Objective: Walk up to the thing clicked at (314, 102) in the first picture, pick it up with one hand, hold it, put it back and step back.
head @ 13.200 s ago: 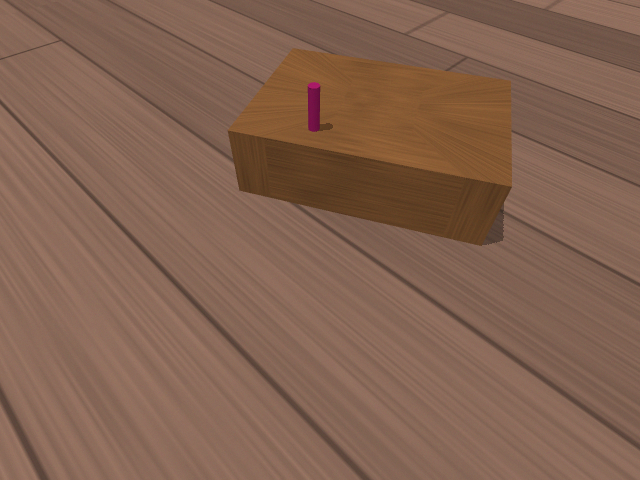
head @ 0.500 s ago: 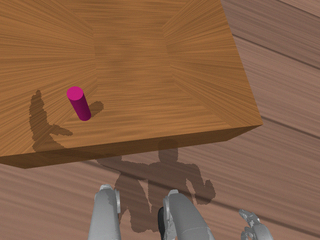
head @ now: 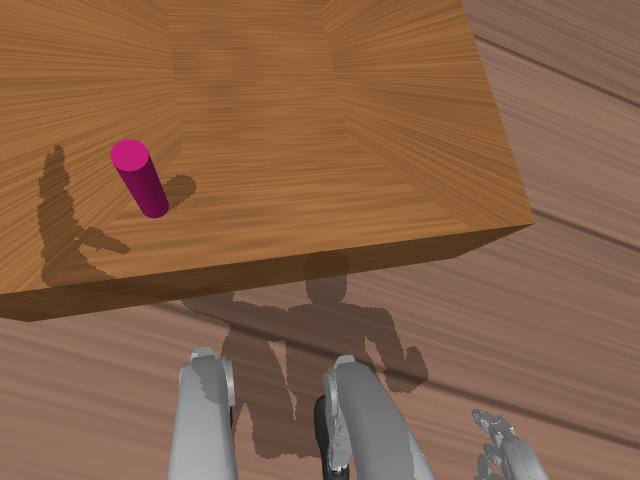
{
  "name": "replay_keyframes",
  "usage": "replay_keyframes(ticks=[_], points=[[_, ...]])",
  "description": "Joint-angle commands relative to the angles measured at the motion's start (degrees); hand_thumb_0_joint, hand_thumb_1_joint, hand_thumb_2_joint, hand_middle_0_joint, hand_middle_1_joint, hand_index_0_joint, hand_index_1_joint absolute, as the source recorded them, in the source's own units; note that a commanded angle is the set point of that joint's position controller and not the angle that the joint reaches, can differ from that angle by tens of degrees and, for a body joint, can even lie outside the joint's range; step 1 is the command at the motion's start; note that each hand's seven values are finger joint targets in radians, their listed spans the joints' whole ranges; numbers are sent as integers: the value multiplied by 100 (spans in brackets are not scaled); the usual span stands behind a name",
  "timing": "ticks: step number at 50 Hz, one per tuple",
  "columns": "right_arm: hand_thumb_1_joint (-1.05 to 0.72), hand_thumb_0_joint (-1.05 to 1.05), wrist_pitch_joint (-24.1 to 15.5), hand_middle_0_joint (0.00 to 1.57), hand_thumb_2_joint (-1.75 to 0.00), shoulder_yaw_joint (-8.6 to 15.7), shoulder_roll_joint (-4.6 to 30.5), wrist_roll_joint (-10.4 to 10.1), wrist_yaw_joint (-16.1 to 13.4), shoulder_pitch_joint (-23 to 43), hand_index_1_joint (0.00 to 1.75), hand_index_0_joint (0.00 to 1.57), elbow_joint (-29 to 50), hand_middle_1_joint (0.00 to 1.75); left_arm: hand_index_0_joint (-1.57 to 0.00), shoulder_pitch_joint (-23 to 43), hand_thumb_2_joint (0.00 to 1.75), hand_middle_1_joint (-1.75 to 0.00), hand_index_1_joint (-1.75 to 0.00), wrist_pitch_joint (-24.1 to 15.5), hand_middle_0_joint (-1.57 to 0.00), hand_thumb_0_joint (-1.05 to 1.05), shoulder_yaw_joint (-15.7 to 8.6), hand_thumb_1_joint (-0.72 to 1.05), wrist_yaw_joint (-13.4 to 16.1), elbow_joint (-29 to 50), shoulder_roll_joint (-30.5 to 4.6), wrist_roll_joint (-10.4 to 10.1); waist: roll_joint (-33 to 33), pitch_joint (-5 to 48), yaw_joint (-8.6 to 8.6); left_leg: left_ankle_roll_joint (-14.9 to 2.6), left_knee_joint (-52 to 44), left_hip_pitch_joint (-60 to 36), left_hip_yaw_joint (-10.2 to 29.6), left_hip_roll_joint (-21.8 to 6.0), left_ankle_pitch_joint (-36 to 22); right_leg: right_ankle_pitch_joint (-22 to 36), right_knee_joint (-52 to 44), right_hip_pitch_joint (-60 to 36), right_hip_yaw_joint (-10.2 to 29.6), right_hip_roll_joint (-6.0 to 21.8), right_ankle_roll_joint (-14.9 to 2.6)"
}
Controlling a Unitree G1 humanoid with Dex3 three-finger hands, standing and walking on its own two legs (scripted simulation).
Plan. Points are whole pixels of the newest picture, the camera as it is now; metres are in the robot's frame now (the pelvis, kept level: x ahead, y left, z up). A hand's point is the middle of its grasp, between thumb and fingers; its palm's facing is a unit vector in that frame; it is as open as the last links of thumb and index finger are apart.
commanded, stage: approach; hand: left
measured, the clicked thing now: (144, 184) +0.51 +0.22 -0.19
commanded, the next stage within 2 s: close in in 0.26 s
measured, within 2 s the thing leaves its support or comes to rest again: neither
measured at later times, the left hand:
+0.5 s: hand (96, 213) +0.46 +0.28 -0.20, palm faces +0.13 -0.99 +0.04, open 17.6 cm
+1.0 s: hand (132, 210) +0.47 +0.23 -0.21, palm faces +0.17 -0.98 +0.03, open 17.6 cm
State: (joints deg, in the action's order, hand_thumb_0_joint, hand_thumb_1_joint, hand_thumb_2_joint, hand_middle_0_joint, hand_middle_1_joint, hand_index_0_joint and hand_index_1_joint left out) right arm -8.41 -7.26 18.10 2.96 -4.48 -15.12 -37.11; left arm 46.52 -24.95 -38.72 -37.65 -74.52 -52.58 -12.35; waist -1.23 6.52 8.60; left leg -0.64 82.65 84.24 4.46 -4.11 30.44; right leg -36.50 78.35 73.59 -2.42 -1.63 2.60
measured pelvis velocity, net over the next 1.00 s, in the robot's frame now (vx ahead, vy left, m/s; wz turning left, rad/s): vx -0.06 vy -0.03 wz -0.11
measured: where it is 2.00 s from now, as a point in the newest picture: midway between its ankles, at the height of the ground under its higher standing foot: (277, 452)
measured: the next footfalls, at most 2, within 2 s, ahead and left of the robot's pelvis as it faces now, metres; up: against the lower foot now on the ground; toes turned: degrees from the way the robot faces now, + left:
none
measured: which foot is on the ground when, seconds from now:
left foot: down 0.00-1.00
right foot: down 0.00-1.00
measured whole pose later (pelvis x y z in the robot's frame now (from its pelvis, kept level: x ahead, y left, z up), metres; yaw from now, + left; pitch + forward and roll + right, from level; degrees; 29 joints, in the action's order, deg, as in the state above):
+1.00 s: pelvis -0.06 -0.03 -0.21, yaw -6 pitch +34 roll -8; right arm 2.9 -6.7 16.2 5.0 2.3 -9.6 -36.7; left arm 50.6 -26.2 -34.7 -16.8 -62.7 -38.6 -6.2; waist -0.9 6.1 9.8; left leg 2.0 122.4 123.1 9.9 -6.0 34.3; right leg -43.7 122.1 113.3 -4.0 -5.7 1.8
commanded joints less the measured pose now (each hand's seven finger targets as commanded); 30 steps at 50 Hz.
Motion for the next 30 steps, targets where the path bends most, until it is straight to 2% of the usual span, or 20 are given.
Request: replay_keyframes(ticks=[1,2,3,4,7,8,9,10,12,13,15,16,17,18,20,22,23,25,26,30], points=[[-89,0,-80,20,-89,411,1134,59,24,-789,30,20,88,30,-5,1626,3,-6,-7,-727,-6,0,-168,-54,-23,1119,-1508,-142,1613,3196,-28,3,125,-3219,423,6,-2323,1549,144,1231,-184,-84,-452],[-90,0,-64,20,-89,384,1131,89,43,-796,30,20,42,30,-4,1625,3,-6,-6,-784,-5,0,-287,-54,-3,928,-1594,-108,1635,3323,2,7,328,-3235,453,-10,-2440,1548,339,1397,-202,-78,-446],[-90,0,-50,20,-89,385,1135,147,85,-810,30,20,25,30,-5,1754,3,-7,-7,-862,-6,0,-370,-56,86,1129,-1739,-31,1781,3547,-91,9,523,-3206,428,-2,-2735,1723,561,1431,-212,-74,-455],[-91,0,-33,20,-90,380,1153,178,117,-781,30,20,18,30,-4,1967,3,-6,-7,-959,-5,0,-571,-55,148,1355,-2030,8,1950,3851,-168,27,657,-3290,442,-18,-2758,1651,761,1545,-199,-72,-470],[-92,0,78,20,-90,390,1167,325,204,-701,30,20,20,30,-5,2336,2,-7,-8,-1135,-5,0,-712,-59,317,1801,-2123,163,2595,4457,-240,108,880,-3715,518,-96,-3084,1604,1223,1868,-191,-59,-491],[-92,0,122,20,-90,412,1161,370,233,-658,30,20,33,30,-5,2427,2,-8,-9,-1159,-6,0,-682,-60,390,1886,-2102,256,2756,4514,-278,117,945,-3650,480,-98,-2945,1516,1319,1963,-161,-67,-509],[-93,0,165,20,-90,425,1153,401,254,-675,30,20,3,30,-6,2470,1,-8,-8,-1136,-6,0,-579,-61,434,1811,-1928,353,2837,4576,-161,122,1011,-3627,483,-104,-2933,1547,1411,2057,-171,-64,-513],[-93,0,202,20,-90,409,1138,440,291,-627,30,20,17,30,-5,2499,3,-8,-9,-1135,-6,0,-556,-59,484,1887,-1944,406,2916,4598,-212,115,1119,-3485,437,-105,-2867,1534,1508,2102,-156,-86,-527],[-92,0,283,20,-90,450,1151,485,336,-646,30,20,-47,30,-6,2499,1,-9,-9,-1052,-6,0,-334,-61,563,1725,-1582,535,3068,4555,-89,138,1267,-3314,469,-127,-2723,1446,1741,2432,-199,-87,-547],[-92,0,318,20,-90,446,1160,488,365,-608,30,20,-42,30,-5,2312,1,-8,-8,-1003,-6,0,-360,-61,621,1495,-1529,553,2907,4394,-85,119,1390,-3019,478,-133,-2575,1390,1842,2539,-222,-94,-539],[-92,0,376,20,-90,417,1124,477,438,-578,30,20,-18,30,-5,2173,2,-8,-8,-953,-5,0,-186,-61,693,1212,-1159,533,2497,4135,43,67,1661,-2274,451,-110,-2065,1250,2019,2636,-265,-118,-529],[-91,0,420,20,-90,395,1143,471,460,-548,30,20,-19,30,-5,2064,2,-9,-8,-941,-5,0,-259,-61,725,1015,-1088,515,2244,3864,133,39,1805,-1858,466,-101,-1807,1177,2108,2722,-312,-115,-504],[-91,0,446,20,-90,365,1149,468,486,-515,30,20,28,30,-6,2105,1,-9,-8,-947,-5,0,-222,-61,773,946,-1092,502,1934,3572,206,-17,1969,-1288,404,-81,-1382,1037,2148,2723,-322,-135,-477],[-91,0,475,20,-90,321,1146,457,530,-456,30,20,76,30,-5,1993,2,-8,-7,-960,-4,0,-216,-61,821,781,-1067,474,1626,3384,205,-60,2135,-768,338,-65,-1046,917,2181,2686,-326,-158,-447],[-89,0,538,20,-89,276,1150,459,584,-374,30,20,149,30,-8,2121,0,-8,-5,-1069,-5,0,-274,-60,933,910,-1185,478,1340,3319,190,-81,2365,-246,290,-66,-628,674,2314,2693,-364,-198,-411],[-89,0,603,20,-89,258,1161,456,626,-307,30,20,250,30,-8,2342,0,-8,-4,-1152,-4,0,-250,-55,1077,1087,-1215,509,1445,3270,179,-32,2384,-30,314,-75,-143,283,2480,2883,-414,-222,-428],[-89,0,633,20,-89,269,1182,463,644,-324,30,20,296,30,-8,2427,0,-8,-4,-1183,-5,0,-308,-53,1170,1290,-1240,520,1479,3526,168,-16,2413,-63,335,-83,-66,237,2555,2826,-441,-235,-421],[-89,0,684,20,-89,267,1174,462,672,-287,30,20,337,30,-8,2691,1,-8,-4,-1187,-4,0,-241,-52,1376,1549,-1274,612,1765,3673,76,44,2427,-194,333,-108,93,113,2715,2994,-449,-241,-449],[-89,0,723,20,-89,282,1165,472,673,-289,30,20,337,30,-8,2883,0,-8,-4,-1186,-5,0,-202,-52,1469,1811,-1308,649,1940,3945,55,58,2477,-308,305,-111,98,117,2763,2987,-438,-254,-454],[-90,0,878,20,-89,386,1151,480,665,-381,30,20,251,30,-9,3290,0,-8,-5,-1024,-7,0,-58,-60,1815,2602,-1354,830,2666,4682,-83,108,2603,-695,143,-102,-131,325,2886,2913,-379,-272,-496]])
